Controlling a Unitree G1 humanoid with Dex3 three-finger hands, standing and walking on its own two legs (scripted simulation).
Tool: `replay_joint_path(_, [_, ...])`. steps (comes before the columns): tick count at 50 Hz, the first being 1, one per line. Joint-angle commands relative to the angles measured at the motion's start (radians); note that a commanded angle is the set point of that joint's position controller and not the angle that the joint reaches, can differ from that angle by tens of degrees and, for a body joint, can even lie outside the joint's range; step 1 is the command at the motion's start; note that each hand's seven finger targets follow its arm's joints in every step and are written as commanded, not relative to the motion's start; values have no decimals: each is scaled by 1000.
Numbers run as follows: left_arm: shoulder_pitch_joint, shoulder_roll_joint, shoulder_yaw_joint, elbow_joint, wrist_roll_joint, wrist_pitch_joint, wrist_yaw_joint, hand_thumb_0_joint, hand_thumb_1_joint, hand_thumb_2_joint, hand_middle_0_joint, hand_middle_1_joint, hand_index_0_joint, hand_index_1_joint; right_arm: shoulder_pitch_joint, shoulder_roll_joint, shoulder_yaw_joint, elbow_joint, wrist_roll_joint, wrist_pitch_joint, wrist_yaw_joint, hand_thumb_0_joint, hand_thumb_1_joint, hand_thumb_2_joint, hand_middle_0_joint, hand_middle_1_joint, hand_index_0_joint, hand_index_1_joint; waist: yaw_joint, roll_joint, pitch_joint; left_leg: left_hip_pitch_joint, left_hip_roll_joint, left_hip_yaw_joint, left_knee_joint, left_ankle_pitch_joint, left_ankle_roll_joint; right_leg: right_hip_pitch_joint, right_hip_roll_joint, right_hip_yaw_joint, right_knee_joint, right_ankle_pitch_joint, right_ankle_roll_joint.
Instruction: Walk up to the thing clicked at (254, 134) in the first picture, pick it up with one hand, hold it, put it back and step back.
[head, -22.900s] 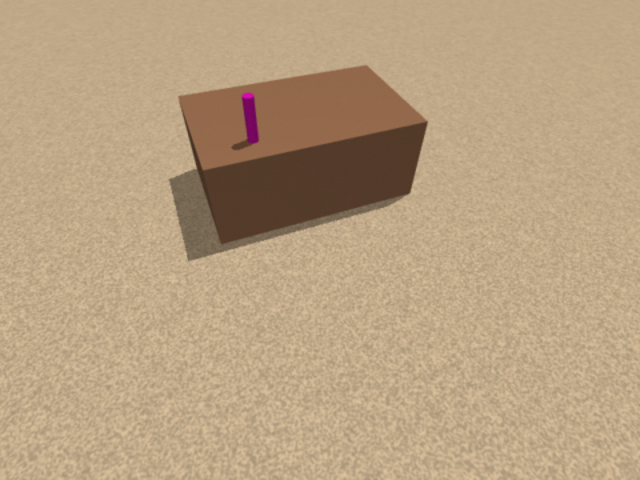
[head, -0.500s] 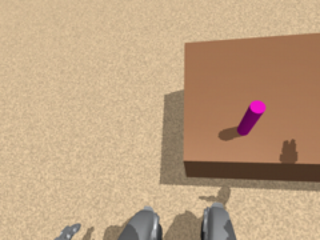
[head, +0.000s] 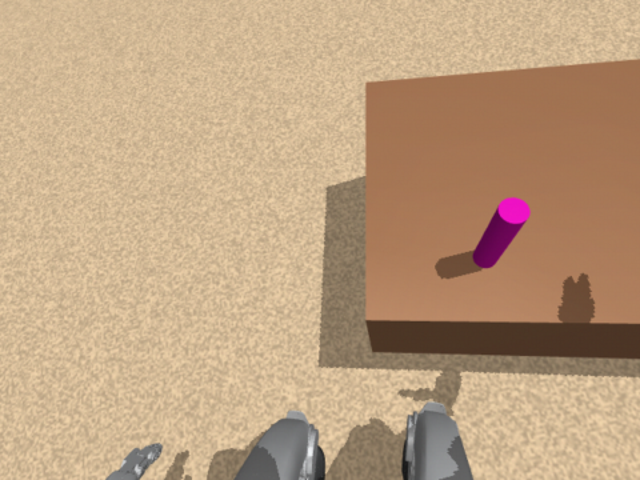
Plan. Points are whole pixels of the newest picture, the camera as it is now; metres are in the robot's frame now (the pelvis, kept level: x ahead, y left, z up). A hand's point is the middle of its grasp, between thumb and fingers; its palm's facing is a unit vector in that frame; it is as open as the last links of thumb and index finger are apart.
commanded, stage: go down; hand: right
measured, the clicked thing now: (497, 237) +0.49 -0.21 -0.19
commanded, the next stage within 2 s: none
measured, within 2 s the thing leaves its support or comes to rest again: neither
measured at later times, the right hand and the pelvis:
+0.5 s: hand out of the picture +0.40 -0.41 +0.09, palm faces +0.28 +0.96 +0.00, open 16.5 cm; pelvis +0.00 +0.00 +0.01, yaw -1 degrees
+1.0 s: hand out of the picture +0.41 -0.40 +0.07, palm faces +0.25 +0.97 +0.01, open 16.5 cm; pelvis +0.00 +0.00 +0.00, yaw +0 degrees
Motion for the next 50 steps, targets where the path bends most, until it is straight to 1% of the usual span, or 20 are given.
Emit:
replay_joint_path(1, [180,232,85,-30,-14,-13,29,0,874,900,-201,-289,-190,-299,-321,-425,-9,-276,36,-30,9,0,314,-132,98,86,90,86,-15,-309,-578,74,-25,-2,-161,354,50,706,10,47,-139,518,-19])
replay_joint_path(6, [172,211,82,-31,-14,-9,20,0,887,889,-203,-291,-198,-296,-275,-325,53,-155,6,-13,-32,0,280,-190,145,144,142,144,-14,-263,-395,41,-25,6,-181,251,58,582,10,43,-194,325,-20])
replay_joint_path(7, [162,209,83,-38,-12,-9,14,0,891,885,-203,-290,-198,-294,-250,-324,47,-161,3,-20,-40,0,263,-197,156,152,152,152,-36,-278,-383,43,-23,6,-176,232,62,566,12,45,-204,294,-20])
replay_joint_path(9, [162,209,86,-45,-9,-10,8,0,905,884,-203,-292,-201,-293,-224,-304,52,-127,1,-35,-45,0,283,-202,147,154,147,154,-31,-235,-380,42,-24,4,-168,251,56,544,11,39,-182,307,-23])
replay_joint_path(11, [154,211,83,-57,-7,-10,1,0,902,884,-203,-291,-201,-292,-222,-356,-5,-179,16,-59,-50,0,328,-155,92,101,92,101,-51,-243,-409,60,-23,4,-150,264,56,530,14,40,-171,320,-24])
replay_joint_path(14, [143,220,88,-72,-4,-8,0,0,900,885,-205,-293,-203,-294,-170,-385,-44,-197,26,-84,-38,0,365,-137,68,81,69,82,-68,-249,-479,61,-23,8,-124,291,56,571,8,50,-152,394,-23])
replay_joint_path(16, [140,228,91,-81,-7,-6,5,0,899,888,-203,-293,-201,-294,-193,-443,-89,-269,41,-100,-29,0,364,-129,64,74,64,74,-73,-261,-543,95,-22,6,-129,307,54,607,11,49,-153,416,-25])
replay_joint_path(19, [152,236,100,-62,-11,-5,16,0,889,892,-203,-292,-198,-296,-201,-427,-75,-305,55,-92,-3,0,364,-135,65,78,63,78,-53,-286,-599,106,-21,0,-141,350,50,690,9,47,-144,503,-23])
replay_joint_path(22, [163,228,98,-39,-17,-5,24,0,880,896,-205,-292,-197,-299,-213,-368,-21,-258,52,-60,5,0,339,-131,72,76,67,76,-24,-252,-530,110,-20,-9,-170,360,47,656,16,36,-150,467,-30])
replay_joint_path(24, [163,228,99,-21,-16,-10,28,0,873,896,-206,-290,-196,-299,-309,-370,7,-287,41,-54,4,0,351,-125,66,69,62,69,-6,-298,-503,58,-20,-10,-176,305,54,681,11,39,-166,423,-23])
replay_joint_path(26, [157,220,98,-18,-18,-14,27,0,874,891,-207,-292,-198,-300,-301,-309,62,-194,28,-36,-1,0,324,-119,69,63,63,63,8,-254,-390,38,-20,-8,-195,242,54,607,12,37,-191,304,-25])
replay_joint_path(30, [136,208,76,-27,-8,-23,15,0,888,885,-211,-296,-206,-300,-311,-326,71,-77,4,-48,-14,0,379,-121,53,64,52,64,-4,-234,-308,-1,-17,-9,-160,180,56,468,14,33,-185,171,-24])
replay_joint_path(35, [139,228,77,-65,3,-23,3,0,898,879,-210,-297,-208,-297,-270,-397,-2,-90,11,-72,-15,0,416,-118,45,65,47,65,-42,-234,-402,8,-23,1,-114,202,54,472,16,40,-149,229,-22])
replay_joint_path(39, [153,247,89,-78,-1,-13,7,0,896,889,-202,-291,-198,-294,-286,-501,-82,-264,27,-89,-9,0,400,-114,50,63,49,63,-60,-286,-640,96,-20,-5,-109,326,48,620,17,43,-113,432,-24])
replay_joint_path(41, [157,236,84,-66,-7,-10,13,0,895,895,-198,-289,-192,-294,-289,-485,-69,-318,38,-86,2,0,356,-124,63,70,60,70,-42,-300,-691,114,-20,-11,-114,397,42,682,12,41,-90,541,-22])
replay_joint_path(43, [168,232,87,-45,-11,-7,19,0,885,897,-200,-289,-192,-296,-265,-423,-34,-288,41,-65,4,0,325,-135,85,82,79,82,-23,-295,-643,83,-25,-7,-121,388,46,685,10,44,-97,546,-25])
replay_joint_path(45, [170,219,84,-30,-13,-1,18,0,879,898,-203,-292,-195,-299,-205,-324,16,-180,43,-39,-2,0,303,-162,114,112,109,112,-14,-255,-498,60,-25,-4,-147,353,49,603,14,40,-120,464,-30])
replay_joint_path(46, [168,218,87,-31,-15,-4,17,0,883,897,-203,-291,-196,-298,-256,-329,21,-227,39,-44,-9,0,308,-167,122,120,117,120,-9,-255,-499,39,-26,-2,-148,322,52,604,9,44,-130,426,-29])
replay_joint_path(47, [162,222,91,-28,-12,-4,15,0,880,894,-202,-289,-194,-296,-313,-375,9,-289,28,-53,-21,0,323,-155,108,107,105,107,-24,-319,-517,41,-22,-5,-150,304,57,626,11,41,-145,404,-24])
replay_joint_path(50, [159,219,93,-33,-13,-4,9,0,894,886,-203,-292,-199,-295,-266,-337,43,-197,5,-45,-36,0,296,-134,91,81,86,81,-20,-280,-438,22,-25,1,-159,240,60,584,9,42,-169,315,-21])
